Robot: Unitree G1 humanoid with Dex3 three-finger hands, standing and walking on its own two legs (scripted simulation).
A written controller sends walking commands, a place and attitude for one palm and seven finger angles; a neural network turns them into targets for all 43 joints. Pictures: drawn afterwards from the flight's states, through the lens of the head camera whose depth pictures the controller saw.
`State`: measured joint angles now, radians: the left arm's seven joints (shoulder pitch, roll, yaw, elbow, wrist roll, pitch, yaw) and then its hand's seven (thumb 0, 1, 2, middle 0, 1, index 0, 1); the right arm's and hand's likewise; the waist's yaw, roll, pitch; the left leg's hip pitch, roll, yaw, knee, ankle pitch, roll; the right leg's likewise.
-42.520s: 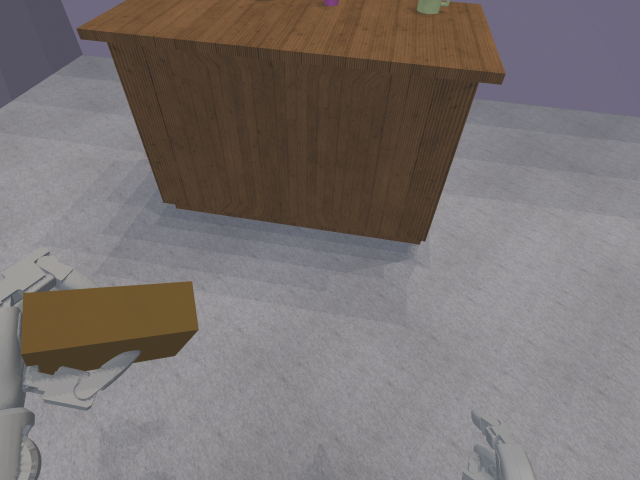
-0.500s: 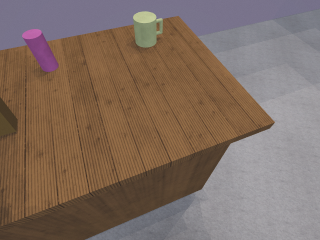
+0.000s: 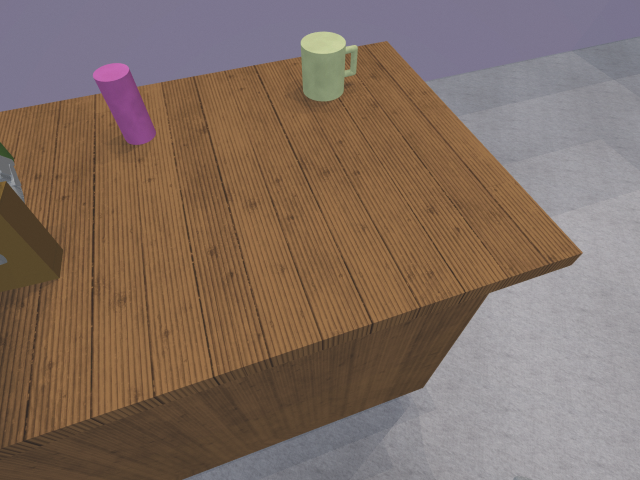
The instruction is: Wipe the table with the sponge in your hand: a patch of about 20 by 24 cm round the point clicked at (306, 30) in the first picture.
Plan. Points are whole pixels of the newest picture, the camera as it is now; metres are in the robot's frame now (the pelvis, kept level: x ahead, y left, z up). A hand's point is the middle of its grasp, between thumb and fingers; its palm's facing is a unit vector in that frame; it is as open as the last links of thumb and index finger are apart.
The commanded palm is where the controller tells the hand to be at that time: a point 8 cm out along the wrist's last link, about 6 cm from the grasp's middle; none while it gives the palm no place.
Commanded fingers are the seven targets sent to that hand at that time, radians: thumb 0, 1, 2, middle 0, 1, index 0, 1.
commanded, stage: wipe back along the first lane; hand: left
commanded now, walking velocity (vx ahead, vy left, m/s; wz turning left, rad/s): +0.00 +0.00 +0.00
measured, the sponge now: out of the picture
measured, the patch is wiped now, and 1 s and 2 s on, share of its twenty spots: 1.00 1.00 1.00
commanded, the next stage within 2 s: lift the sponge slowly off the table in 1.22 s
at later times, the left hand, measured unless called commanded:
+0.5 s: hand out of the picture +0.30 +0.39 +0.14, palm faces -0.04 +0.00 -1.00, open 9.0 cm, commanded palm +0.26 +0.38 +0.16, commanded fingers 0.00 0.10 1.30 -1.20 -1.60 -1.20 -1.60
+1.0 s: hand out of the picture +0.25 +0.37 +0.14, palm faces -0.01 +0.00 -1.00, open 9.0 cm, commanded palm +0.21 +0.35 +0.15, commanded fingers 0.00 0.10 1.30 -1.20 -1.60 -1.20 -1.60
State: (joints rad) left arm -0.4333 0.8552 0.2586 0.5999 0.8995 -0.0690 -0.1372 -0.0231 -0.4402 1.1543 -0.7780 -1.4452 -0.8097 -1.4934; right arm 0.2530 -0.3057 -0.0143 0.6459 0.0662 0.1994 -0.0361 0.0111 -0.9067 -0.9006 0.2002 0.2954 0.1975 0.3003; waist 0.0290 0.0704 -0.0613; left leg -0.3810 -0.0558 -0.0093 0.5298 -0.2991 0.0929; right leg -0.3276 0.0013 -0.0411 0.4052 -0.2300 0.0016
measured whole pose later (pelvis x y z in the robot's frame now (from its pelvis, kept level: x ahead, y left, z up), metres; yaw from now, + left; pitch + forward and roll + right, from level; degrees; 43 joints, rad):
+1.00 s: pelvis -0.01 -0.02 +0.00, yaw +0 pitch +4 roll -2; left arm 0.00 0.74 0.25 0.09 0.81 0.15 -0.12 -0.01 -0.42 1.15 -0.74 -1.49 -0.78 -1.54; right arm 0.16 -0.30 0.02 0.60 0.06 0.12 -0.02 0.01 -0.91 -0.90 0.20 0.30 0.20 0.30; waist 0.08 0.10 -0.06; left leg -0.29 -0.05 -0.02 0.54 -0.31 0.07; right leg -0.25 0.01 -0.04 0.44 -0.25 0.01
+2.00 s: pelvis -0.02 -0.02 +0.00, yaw +2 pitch +0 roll -2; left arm 0.04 0.70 0.15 -0.12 0.81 0.23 -0.17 0.00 -0.45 1.14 -0.80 -1.43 -0.84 -1.47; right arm 0.10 -0.26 0.06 0.61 0.05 0.03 -0.06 0.02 -0.91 -0.90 0.20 0.30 0.20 0.30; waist 0.13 0.09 -0.01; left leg -0.21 -0.05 -0.03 0.49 -0.27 0.07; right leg -0.17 0.00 -0.06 0.40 -0.23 -0.01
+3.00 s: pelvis -0.05 -0.05 +0.00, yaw +2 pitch -3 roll -1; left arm -0.27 0.83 0.19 0.19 0.81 0.08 -0.33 -0.01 -0.45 1.13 -0.82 -1.41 -0.85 -1.45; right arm 0.13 -0.29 0.06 0.62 0.06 0.02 -0.13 0.02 -0.91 -0.90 0.20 0.30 0.20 0.30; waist 0.10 0.10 0.04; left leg -0.19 -0.03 -0.05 0.48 -0.23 0.03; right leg -0.16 0.03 -0.07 0.41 -0.20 -0.04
